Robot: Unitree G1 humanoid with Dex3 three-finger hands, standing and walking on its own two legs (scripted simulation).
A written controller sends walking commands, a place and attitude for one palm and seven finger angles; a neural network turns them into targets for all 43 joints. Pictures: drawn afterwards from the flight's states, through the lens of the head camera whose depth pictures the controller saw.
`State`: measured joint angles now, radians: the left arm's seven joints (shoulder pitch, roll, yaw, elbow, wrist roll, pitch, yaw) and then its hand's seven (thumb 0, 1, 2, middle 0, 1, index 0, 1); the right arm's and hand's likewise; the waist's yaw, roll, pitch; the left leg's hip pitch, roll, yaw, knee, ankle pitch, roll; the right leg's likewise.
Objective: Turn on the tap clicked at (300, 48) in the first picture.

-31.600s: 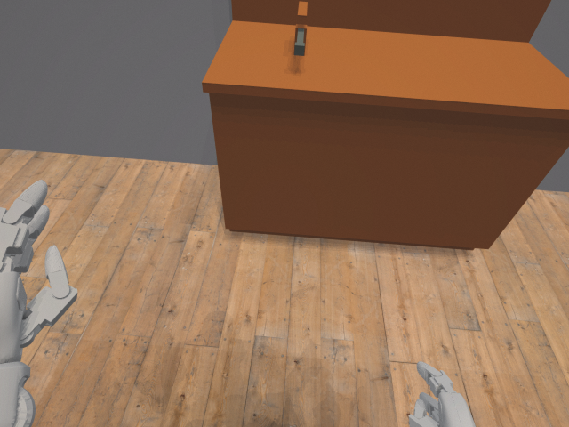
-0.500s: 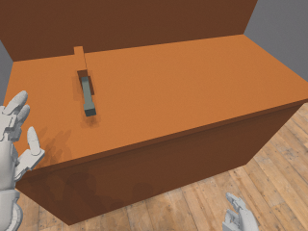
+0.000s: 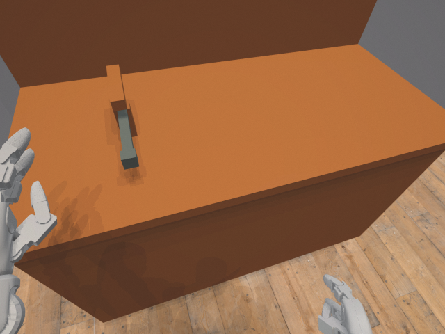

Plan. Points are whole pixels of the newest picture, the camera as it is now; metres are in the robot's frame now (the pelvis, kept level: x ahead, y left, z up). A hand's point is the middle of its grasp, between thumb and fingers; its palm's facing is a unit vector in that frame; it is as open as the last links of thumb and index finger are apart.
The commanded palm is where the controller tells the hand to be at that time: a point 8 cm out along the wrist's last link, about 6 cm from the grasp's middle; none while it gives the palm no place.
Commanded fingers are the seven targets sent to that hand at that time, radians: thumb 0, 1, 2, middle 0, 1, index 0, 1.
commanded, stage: look again from close up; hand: left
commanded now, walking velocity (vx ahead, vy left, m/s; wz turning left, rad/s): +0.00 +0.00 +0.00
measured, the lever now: (129, 158) +0.40 +0.22 +0.08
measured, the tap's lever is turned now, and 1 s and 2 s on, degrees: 0 0 0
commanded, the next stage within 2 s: shuffle to correct the standing spot in 0.10 s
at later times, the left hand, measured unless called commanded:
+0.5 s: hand (54, 221) +0.22 +0.24 +0.16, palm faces +0.40 -0.84 -0.36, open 7.4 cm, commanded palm +0.16 +0.27 +0.17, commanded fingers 0.00 0.90 0.90 -0.20 -0.30 -0.20 -0.30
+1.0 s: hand (128, 195) +0.26 +0.16 +0.16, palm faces +0.36 -0.84 -0.40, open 7.4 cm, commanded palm +0.20 +0.20 +0.17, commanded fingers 0.00 0.90 0.90 -0.20 -0.30 -0.20 -0.30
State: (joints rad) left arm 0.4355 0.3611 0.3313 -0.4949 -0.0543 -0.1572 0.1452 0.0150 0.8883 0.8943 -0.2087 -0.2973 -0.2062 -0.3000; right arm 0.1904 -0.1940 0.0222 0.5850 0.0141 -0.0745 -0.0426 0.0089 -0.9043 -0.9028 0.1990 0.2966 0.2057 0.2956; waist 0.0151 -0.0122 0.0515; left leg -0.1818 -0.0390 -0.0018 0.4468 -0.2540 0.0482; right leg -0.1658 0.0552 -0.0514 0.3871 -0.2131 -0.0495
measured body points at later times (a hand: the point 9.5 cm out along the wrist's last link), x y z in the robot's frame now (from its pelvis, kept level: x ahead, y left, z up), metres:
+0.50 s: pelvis +0.00 -0.01 +0.00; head +0.01 +0.00 +0.45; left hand +0.19 +0.28 +0.18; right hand +0.17 -0.22 -0.08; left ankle -0.01 +0.08 -0.74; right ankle +0.00 -0.09 -0.74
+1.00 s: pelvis +0.04 -0.08 -0.01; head +0.06 -0.07 +0.44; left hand +0.24 +0.20 +0.18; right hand +0.21 -0.31 -0.09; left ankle +0.04 +0.07 -0.74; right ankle +0.03 -0.16 -0.70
